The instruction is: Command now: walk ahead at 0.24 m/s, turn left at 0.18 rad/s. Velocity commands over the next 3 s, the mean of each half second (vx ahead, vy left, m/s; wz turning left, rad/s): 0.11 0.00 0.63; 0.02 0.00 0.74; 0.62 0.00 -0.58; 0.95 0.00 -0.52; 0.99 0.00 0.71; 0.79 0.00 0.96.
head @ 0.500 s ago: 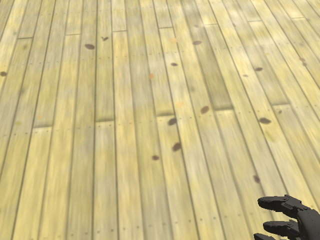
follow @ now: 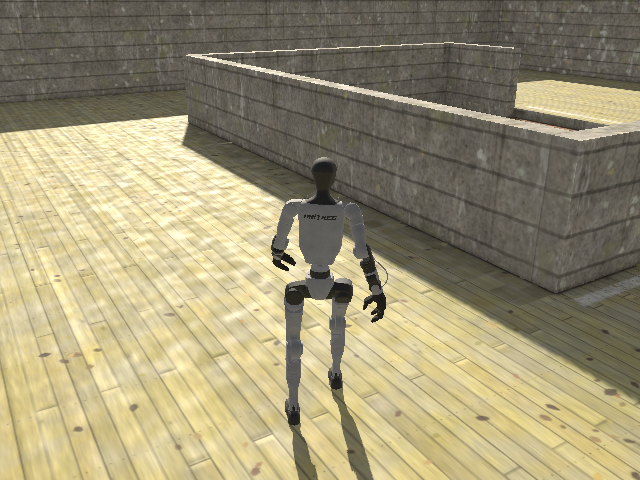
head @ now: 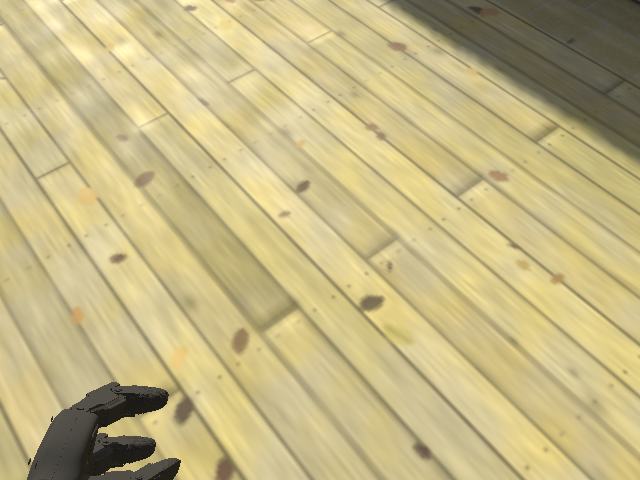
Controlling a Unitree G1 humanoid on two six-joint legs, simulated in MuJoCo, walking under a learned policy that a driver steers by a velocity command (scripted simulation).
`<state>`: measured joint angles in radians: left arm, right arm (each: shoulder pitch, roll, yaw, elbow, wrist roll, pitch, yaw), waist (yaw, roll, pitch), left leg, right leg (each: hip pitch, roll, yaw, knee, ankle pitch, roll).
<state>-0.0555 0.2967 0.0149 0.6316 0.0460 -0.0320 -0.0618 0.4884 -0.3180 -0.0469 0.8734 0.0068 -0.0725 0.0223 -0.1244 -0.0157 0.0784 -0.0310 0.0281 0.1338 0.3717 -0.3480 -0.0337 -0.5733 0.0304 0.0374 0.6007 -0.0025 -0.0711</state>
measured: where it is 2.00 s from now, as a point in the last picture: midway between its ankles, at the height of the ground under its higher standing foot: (212, 354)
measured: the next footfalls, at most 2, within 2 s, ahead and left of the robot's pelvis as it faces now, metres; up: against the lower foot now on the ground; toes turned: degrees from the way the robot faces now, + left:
right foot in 0.02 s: +0.21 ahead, -0.08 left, +0.00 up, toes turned +2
left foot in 0.44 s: +0.10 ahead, +0.14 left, +0.00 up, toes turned +25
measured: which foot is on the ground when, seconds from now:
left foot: down 0.00-0.04, up 0.06-0.42, down 0.44-0.90, up 0.92-1.00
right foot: up 0.00-0.00, down 0.02-0.44, up 0.46-0.88, down 0.90-1.00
